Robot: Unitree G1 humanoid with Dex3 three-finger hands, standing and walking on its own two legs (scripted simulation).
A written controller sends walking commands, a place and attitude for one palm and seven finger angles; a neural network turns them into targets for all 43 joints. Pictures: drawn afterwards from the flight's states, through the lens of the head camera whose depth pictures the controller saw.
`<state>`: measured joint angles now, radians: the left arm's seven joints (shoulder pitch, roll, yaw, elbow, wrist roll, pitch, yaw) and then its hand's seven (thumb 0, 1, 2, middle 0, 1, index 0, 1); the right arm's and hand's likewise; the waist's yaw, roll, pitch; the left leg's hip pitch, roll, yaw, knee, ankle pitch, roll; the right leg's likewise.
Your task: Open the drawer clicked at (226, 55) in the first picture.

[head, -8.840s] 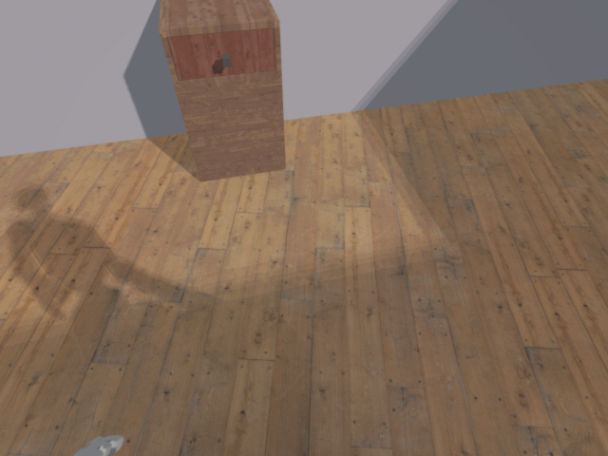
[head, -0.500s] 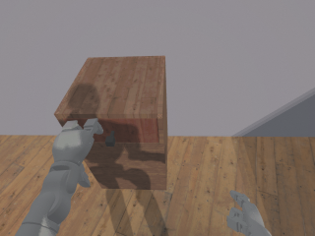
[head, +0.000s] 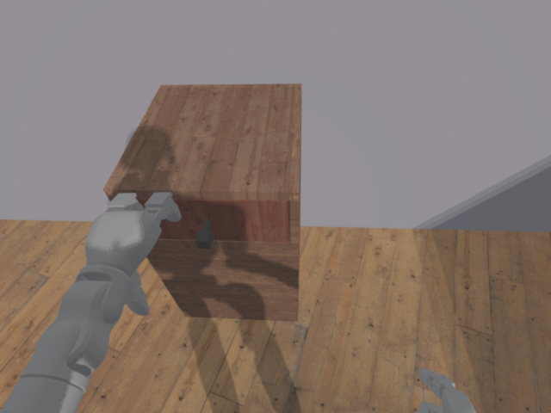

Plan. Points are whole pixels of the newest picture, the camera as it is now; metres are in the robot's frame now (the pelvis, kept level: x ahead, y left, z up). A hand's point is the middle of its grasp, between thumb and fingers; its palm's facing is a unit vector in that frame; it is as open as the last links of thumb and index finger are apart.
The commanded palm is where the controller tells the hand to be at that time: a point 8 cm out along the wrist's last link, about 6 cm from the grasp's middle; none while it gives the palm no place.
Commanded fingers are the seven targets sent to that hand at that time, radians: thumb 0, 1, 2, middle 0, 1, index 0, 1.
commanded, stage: move the hooked fingers above the handle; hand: left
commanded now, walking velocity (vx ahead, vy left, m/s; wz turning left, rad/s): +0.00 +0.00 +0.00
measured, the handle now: (205, 233) +0.50 +0.25 -0.16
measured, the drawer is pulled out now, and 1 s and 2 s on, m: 0.00 0.00 0.00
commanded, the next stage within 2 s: none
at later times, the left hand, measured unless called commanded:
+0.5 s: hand (162, 251) +0.33 +0.23 +0.03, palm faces -0.04 -0.06 -1.00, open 13.8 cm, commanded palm +0.32 +0.24 +0.08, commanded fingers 0.00 -0.50 0.30 -0.30 -1.20 -0.30 -1.20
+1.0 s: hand (180, 244) +0.39 +0.24 -0.03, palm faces -0.10 -0.03 -0.99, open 13.8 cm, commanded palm +0.38 +0.24 +0.02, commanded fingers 0.00 -0.50 0.30 -0.30 -1.20 -0.30 -1.20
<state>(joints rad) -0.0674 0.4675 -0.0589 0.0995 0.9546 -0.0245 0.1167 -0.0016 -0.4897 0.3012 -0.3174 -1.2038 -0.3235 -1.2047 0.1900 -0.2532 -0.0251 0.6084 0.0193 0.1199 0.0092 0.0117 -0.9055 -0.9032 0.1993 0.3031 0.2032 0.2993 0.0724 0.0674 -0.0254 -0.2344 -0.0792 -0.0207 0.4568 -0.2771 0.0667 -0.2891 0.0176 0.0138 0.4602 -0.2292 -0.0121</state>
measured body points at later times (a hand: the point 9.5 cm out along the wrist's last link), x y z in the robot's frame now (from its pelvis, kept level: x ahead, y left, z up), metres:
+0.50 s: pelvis +0.01 -0.02 -0.01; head +0.05 -0.04 +0.44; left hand +0.33 +0.23 +0.08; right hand +0.18 -0.26 -0.12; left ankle -0.03 +0.07 -0.74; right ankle +0.00 -0.12 -0.74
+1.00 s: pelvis +0.00 -0.03 -0.03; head +0.08 -0.04 +0.41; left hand +0.39 +0.23 +0.02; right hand +0.09 -0.30 -0.16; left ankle -0.03 +0.07 -0.74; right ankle +0.00 -0.12 -0.74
